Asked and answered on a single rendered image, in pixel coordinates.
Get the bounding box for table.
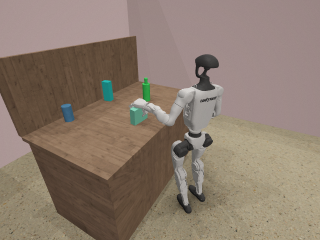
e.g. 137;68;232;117
0;36;189;240

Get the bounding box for robot left upper arm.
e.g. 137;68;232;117
162;88;195;127

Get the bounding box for robot left foot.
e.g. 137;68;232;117
177;194;192;214

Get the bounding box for left robot shin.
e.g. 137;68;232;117
174;171;189;206

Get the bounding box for robot left forearm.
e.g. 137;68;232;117
143;102;169;124

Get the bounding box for sponge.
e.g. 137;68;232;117
129;107;148;126

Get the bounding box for robot left hand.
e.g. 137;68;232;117
129;98;148;117

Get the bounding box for robot right upper arm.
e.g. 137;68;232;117
212;84;224;117

